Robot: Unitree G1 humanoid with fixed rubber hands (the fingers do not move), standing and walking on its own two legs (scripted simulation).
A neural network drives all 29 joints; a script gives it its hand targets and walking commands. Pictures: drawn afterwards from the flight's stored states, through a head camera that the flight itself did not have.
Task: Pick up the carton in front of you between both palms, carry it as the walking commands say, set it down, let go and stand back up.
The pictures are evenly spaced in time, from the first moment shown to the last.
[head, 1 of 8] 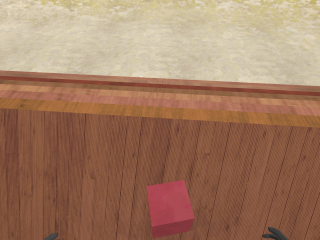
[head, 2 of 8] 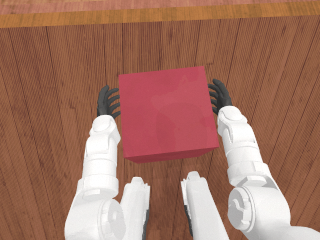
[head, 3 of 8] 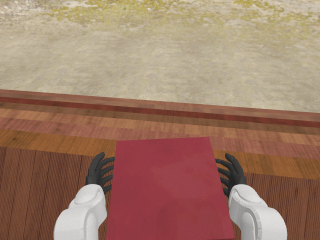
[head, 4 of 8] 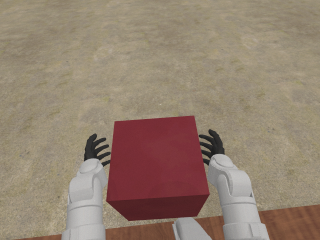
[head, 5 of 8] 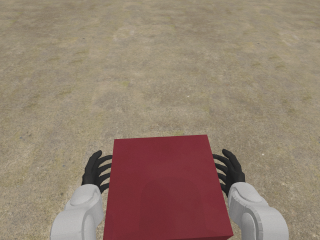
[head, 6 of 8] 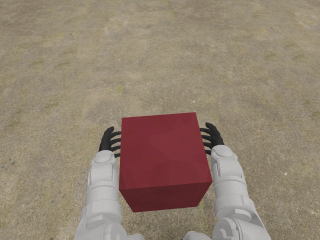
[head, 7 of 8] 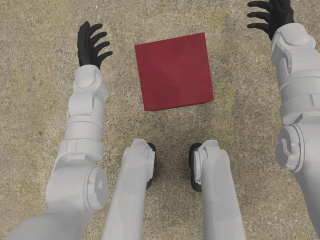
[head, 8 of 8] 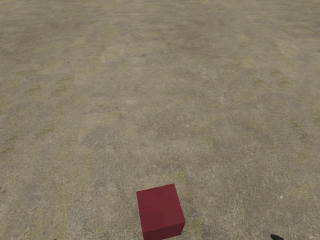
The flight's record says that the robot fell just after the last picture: no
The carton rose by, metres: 0.68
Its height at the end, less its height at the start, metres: -1.29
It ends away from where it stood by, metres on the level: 5.96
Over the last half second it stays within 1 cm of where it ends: yes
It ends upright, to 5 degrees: yes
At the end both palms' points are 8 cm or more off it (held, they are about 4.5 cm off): yes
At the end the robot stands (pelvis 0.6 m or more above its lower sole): yes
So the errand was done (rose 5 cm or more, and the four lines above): yes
